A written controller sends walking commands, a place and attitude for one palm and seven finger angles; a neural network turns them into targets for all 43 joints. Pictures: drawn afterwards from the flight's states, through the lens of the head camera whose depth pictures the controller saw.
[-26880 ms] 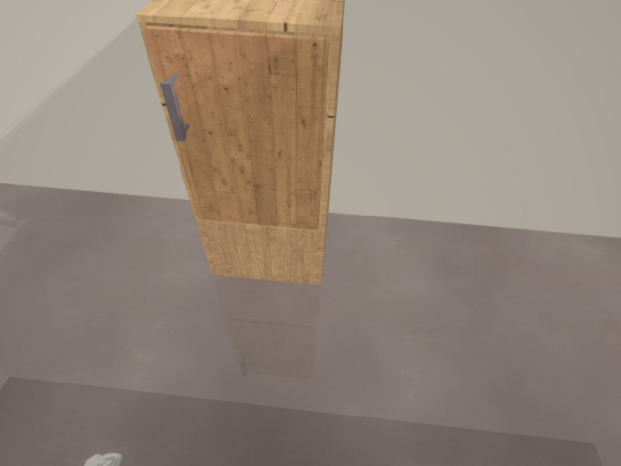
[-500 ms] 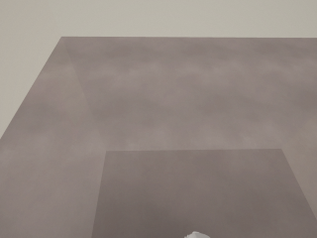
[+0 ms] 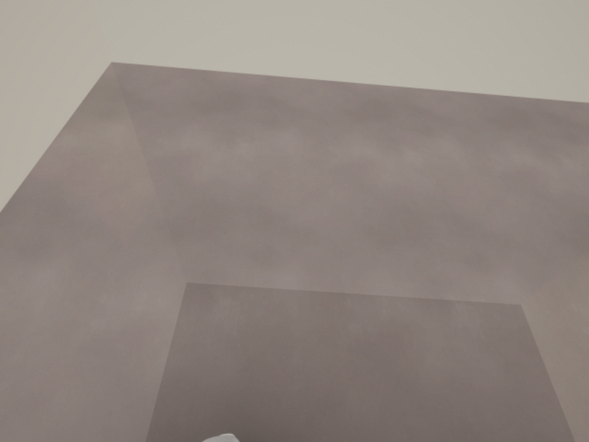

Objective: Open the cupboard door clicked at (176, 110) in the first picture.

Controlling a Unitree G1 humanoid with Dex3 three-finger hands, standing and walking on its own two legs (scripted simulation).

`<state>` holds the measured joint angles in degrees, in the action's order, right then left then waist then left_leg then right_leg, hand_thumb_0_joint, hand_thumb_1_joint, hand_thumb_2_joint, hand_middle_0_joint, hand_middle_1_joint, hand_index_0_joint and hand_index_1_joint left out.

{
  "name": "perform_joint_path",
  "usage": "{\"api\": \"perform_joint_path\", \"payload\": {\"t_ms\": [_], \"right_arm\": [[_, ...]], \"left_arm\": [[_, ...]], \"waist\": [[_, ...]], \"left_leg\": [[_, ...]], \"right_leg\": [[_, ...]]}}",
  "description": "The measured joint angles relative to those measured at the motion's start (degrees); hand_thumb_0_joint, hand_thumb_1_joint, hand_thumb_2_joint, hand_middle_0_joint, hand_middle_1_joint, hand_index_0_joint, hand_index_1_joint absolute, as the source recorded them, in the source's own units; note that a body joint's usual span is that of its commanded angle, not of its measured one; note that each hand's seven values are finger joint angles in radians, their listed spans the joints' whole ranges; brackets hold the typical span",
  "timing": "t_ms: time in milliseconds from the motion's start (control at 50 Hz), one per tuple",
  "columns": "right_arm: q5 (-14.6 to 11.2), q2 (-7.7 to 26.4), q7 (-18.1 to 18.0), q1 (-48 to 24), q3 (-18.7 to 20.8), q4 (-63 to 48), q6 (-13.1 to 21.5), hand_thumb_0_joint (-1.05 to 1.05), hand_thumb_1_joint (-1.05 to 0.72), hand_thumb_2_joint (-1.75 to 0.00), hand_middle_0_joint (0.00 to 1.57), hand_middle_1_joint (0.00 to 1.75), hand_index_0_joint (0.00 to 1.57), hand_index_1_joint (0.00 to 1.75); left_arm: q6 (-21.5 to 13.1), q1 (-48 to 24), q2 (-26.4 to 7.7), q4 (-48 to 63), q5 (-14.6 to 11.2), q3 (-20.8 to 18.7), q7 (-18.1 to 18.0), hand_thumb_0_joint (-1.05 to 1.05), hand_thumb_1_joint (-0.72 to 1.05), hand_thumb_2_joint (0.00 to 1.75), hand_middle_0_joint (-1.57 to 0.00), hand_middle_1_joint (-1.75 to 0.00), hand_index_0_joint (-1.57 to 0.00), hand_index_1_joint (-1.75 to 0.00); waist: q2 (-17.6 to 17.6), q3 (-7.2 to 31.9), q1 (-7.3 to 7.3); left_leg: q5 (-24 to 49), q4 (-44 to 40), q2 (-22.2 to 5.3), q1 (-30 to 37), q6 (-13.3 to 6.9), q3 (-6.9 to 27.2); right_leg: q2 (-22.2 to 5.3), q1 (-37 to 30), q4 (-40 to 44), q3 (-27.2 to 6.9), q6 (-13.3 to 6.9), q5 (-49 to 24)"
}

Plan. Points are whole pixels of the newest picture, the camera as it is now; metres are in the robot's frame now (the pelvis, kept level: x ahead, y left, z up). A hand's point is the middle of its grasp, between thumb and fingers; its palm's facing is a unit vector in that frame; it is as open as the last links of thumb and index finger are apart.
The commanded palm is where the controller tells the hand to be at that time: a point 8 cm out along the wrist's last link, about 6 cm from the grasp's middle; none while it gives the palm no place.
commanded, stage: turn to face it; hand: left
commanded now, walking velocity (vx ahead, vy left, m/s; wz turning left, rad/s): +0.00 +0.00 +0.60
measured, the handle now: out of the picture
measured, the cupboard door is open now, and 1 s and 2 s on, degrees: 43 43 43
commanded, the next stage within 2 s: none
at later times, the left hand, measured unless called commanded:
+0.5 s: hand out of the picture +0.03 +0.14 -0.14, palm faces +0.33 -0.91 -0.26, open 7.4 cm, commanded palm none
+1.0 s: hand out of the picture +0.02 +0.12 -0.14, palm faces +0.60 -0.74 -0.30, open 7.4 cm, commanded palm none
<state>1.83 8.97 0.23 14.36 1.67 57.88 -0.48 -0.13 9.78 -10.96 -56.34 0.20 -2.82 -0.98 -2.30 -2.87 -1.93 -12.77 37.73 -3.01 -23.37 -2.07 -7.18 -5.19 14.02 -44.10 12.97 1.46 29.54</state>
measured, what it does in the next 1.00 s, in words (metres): steps to the right, turning left: right foot, then left foot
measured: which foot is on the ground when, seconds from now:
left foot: down 0.00-0.28, up 0.30-0.60, down 0.62-0.92, up 0.94-1.00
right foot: up 0.00-0.26, down 0.28-0.62, up 0.64-0.90, down 0.92-1.00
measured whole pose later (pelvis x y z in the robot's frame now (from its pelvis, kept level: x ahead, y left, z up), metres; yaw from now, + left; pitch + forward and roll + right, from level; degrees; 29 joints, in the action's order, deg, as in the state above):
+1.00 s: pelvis +0.07 -0.10 +0.01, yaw +38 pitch +0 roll +0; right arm 1.2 14.5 1.0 8.2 4.6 52.6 -4.7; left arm 0.6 10.1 -12.6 -49.0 1.2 -2.6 -0.8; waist 2.2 -5.5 -0.1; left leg -27.0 58.4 0.6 -27.6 2.0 3.5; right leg -4.2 18.1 -36.2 5.8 0.0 18.1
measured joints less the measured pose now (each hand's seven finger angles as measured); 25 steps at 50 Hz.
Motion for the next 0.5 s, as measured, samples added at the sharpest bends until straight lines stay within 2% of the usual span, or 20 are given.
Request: {"api": "perform_joint_path", "payload": {"t_ms": [40,80,120,200,260,280,300,340,380,400,440,500], "right_arm": [[0.1,0.1,-0.5,-0.9,0.1,-1.0,0.2,0.01,-0.93,-0.9,0.2,0.3,0.2,0.29],[0.1,0.4,-1.0,-1.5,0.2,-1.9,0.4,0.01,-0.93,-0.9,0.2,0.3,0.2,0.29],[0.1,0.9,-1.2,-1.9,0.2,-2.5,0.5,0.01,-0.92,-0.9,0.2,0.3,0.2,0.29],[0.1,2.4,-0.9,-2.7,0.8,-3.3,-0.4,0.01,-0.91,-0.9,0.2,0.3,0.2,0.3],[0.0,3.6,-0.4,-3.1,1.6,-3.9,-1.7,0.01,-0.91,-0.9,0.2,0.3,0.2,0.3],[-0.2,3.9,-0.3,-3.0,1.9,-4.3,-2.1,0.01,-0.91,-0.9,0.2,0.3,0.2,0.3],[-0.4,4.2,-0.1,-3.3,2.4,-4.4,-2.6,0.01,-0.91,-0.9,0.2,0.3,0.2,0.3],[-0.4,5.3,0.3,-4.0,3.2,-4.4,-3.6,0.01,-0.91,-0.9,0.2,0.3,0.2,0.3],[-0.4,6.2,0.6,-4.8,3.6,-4.5,-4.1,0.01,-0.91,-0.9,0.2,0.3,0.2,0.29],[-0.4,6.4,0.7,-5.2,3.7,-4.6,-4.2,0.01,-0.91,-0.9,0.2,0.3,0.2,0.29],[-0.6,6.4,1.0,-5.9,3.5,-5.0,-4.1,0.01,-0.91,-0.9,0.2,0.3,0.2,0.29],[-0.8,6.1,1.2,-7.1,3.0,-5.6,-3.8,0.01,-0.91,-0.9,0.2,0.3,0.2,0.29]], "left_arm": [[1.6,-0.2,-0.8,-0.3,0.2,-0.3,-0.2,0.0,0.93,0.9,-0.2,-0.3,-0.2,-0.3],[2.4,-1.0,-1.3,-0.3,0.4,-0.7,0.0,0.0,0.92,0.9,-0.2,-0.3,-0.2,-0.3],[2.5,-1.7,-1.4,0.3,0.3,-0.9,0.2,0.0,0.92,0.9,-0.2,-0.3,-0.2,-0.3],[2.5,-2.6,-1.5,2.5,0.2,-0.9,0.4,0.01,0.91,0.9,-0.2,-0.3,-0.2,-0.3],[1.9,-2.4,-1.6,4.2,0.2,-0.8,0.5,0.01,0.91,0.9,-0.2,-0.3,-0.2,-0.3],[1.4,-1.8,-2.0,5.0,0.4,-0.7,0.6,0.0,0.91,0.9,-0.2,-0.3,-0.2,-0.3],[1.0,-1.4,-2.2,5.5,0.8,-0.7,0.4,0.0,0.91,0.9,-0.2,-0.3,-0.2,-0.3],[0.9,-0.7,-1.7,5.7,1.1,-0.3,0.1,0.0,0.91,0.9,-0.2,-0.3,-0.2,-0.3],[1.0,0.6,-1.3,5.6,1.1,-0.1,-0.1,0.0,0.91,0.9,-0.2,-0.3,-0.2,-0.3],[1.1,1.3,-1.3,5.4,1.1,0.0,-0.2,0.0,0.91,0.9,-0.2,-0.3,-0.2,-0.3],[1.0,2.3,-1.3,4.9,1.2,0.2,-0.2,0.0,0.91,0.9,-0.2,-0.3,-0.2,-0.3],[0.6,3.4,-1.4,4.5,1.3,0.5,0.0,0.0,0.91,0.9,-0.2,-0.3,-0.2,-0.3]], "waist": [[-0.4,0.2,-0.31],[-0.1,0.2,-0.18],[0.5,-0.1,0.23],[2.5,-0.5,0.54],[3.8,-0.3,0.61],[3.5,0.2,0.81],[3.2,0.2,1.2],[3.6,-0.3,1.43],[3.4,-0.4,1.56],[3.0,-0.5,1.49],[1.9,-0.8,1.4],[0.4,-1.7,1.89]], "left_leg": [[-2.8,1.2,0.7,-0.5,-0.7,0.7],[-2.3,-0.4,1.2,-0.2,0.2,1.8],[-1.0,-2.7,1.6,0.6,0.5,3.1],[0.8,-5.6,1.5,1.6,1.4,6.4],[0.9,-5.0,1.6,1.1,2.9,9.4],[0.2,-3.7,2.2,0.2,3.3,10.0],[-4.2,-0.5,2.7,-1.1,3.6,10.3],[-12.0,11.2,3.4,-4.6,3.7,9.9],[-12.8,21.8,3.2,-7.2,4.2,8.3],[-12.4,24.6,2.9,-7.7,4.6,7.3],[-12.3,24.4,2.2,-6.8,5.3,5.6],[-12.9,15.8,1.6,-3.0,5.7,3.5]], "right_leg": [[1.2,5.0,-11.4,-5.1,0.9,3.7],[1.9,8.7,-17.5,-8.1,1.6,1.8],[2.2,10.6,-17.5,-9.9,2.1,-0.1],[2.6,9.9,-7.4,-11.4,2.1,-1.8],[3.3,6.1,4.0,-11.0,1.8,-6.7],[2.8,4.3,9.4,-10.9,1.1,-8.1],[2.4,4.3,10.2,-10.6,0.3,-11.9],[1.7,3.9,8.6,-8.8,-0.9,-11.8],[0.8,2.3,9.9,-7.2,-1.4,-11.1],[0.4,1.5,11.0,-6.5,-1.5,-11.2],[-0.6,0.1,12.9,-5.0,-1.6,-11.6],[-1.9,-1.2,13.9,-2.8,-1.5,-11.6]]}}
